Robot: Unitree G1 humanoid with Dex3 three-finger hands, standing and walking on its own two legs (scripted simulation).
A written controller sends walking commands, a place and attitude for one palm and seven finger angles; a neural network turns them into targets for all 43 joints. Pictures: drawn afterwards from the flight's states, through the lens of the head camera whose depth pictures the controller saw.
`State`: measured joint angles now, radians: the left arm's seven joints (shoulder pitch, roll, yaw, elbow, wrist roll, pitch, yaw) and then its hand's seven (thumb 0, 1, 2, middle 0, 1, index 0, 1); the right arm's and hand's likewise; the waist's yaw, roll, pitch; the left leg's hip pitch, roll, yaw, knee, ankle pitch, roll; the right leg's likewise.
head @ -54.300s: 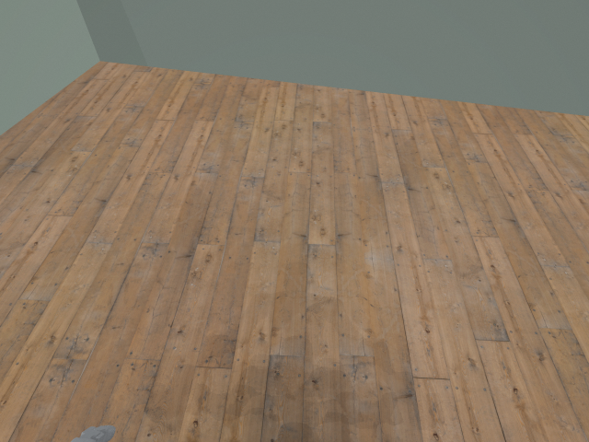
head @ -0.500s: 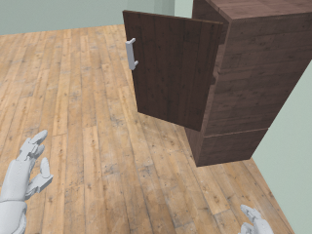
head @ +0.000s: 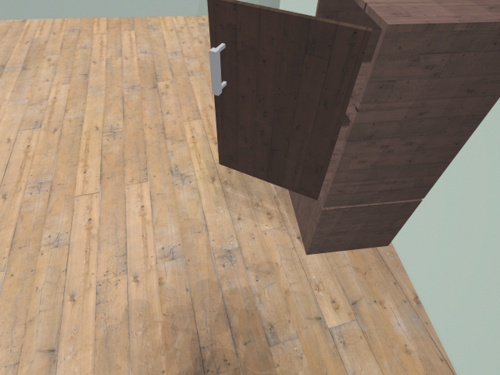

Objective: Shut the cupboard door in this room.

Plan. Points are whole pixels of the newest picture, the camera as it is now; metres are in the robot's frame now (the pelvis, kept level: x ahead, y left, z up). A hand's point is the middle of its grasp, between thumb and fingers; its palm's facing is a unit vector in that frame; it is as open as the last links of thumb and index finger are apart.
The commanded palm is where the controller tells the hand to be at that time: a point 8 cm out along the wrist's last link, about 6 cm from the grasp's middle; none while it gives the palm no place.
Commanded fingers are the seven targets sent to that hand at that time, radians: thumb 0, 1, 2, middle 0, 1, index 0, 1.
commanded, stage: let the arm hang, fingers relaxed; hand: left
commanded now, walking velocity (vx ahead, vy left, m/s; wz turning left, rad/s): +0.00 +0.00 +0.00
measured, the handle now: (219, 69) +0.87 +0.15 +0.04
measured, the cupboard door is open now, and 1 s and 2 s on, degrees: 57 57 57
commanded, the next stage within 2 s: look to check the result in 0.52 s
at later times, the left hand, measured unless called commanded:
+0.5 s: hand out of the picture -0.02 +0.15 -0.18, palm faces +0.03 -0.99 -0.13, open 7.4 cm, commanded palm none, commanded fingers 0.00 0.90 0.90 -0.20 -0.30 -0.20 -0.30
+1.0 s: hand out of the picture -0.03 +0.17 -0.18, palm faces +0.02 -0.98 -0.18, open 7.4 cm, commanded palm none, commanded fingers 0.00 0.90 0.90 -0.20 -0.30 -0.20 -0.30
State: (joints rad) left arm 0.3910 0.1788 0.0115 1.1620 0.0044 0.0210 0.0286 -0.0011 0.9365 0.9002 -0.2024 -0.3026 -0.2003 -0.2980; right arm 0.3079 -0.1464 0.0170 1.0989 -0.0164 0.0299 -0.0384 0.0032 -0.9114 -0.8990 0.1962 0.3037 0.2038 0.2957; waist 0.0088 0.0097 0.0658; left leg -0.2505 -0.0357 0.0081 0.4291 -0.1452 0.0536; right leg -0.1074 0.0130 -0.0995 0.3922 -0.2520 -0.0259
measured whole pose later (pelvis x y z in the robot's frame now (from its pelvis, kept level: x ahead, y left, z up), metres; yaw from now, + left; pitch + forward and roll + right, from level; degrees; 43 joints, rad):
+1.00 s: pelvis +0.00 +0.00 +0.00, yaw -2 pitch -2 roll +0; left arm 0.34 0.13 0.01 1.16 0.01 0.00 0.04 0.00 0.91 0.90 -0.20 -0.30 -0.20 -0.30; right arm 0.29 -0.13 0.01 1.13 -0.01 0.01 -0.04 0.00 -0.91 -0.90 0.19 0.30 0.20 0.30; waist 0.00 0.01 0.04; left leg -0.22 -0.04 0.04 0.39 -0.14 0.06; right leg -0.11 0.00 -0.07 0.39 -0.25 -0.02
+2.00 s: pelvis +0.01 -0.02 -0.01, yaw +25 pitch +3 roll -2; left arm 0.10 0.26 0.07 0.82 0.02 0.03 0.02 0.00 0.91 0.90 -0.20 -0.30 -0.20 -0.30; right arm 0.20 -0.26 -0.08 0.89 -0.03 0.07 0.00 0.00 -0.91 -0.90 0.20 0.30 0.21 0.30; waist -0.04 0.03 0.07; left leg -0.42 -0.08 -0.17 0.53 -0.15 0.02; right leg -0.28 -0.01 0.01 0.58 -0.39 0.03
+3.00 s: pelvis +0.03 +0.01 -0.02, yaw +64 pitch +1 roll +0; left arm 0.26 0.26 0.09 0.93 0.03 0.04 -0.01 0.01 0.91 0.90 -0.20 -0.30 -0.20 -0.30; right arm 0.22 -0.21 -0.04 0.88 -0.04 0.00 0.01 0.00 -0.91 -0.90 0.20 0.30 0.20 0.30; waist 0.00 -0.07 0.08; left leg -0.26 0.01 0.06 0.63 -0.38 0.02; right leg -0.42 -0.14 -0.10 1.04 -0.49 0.05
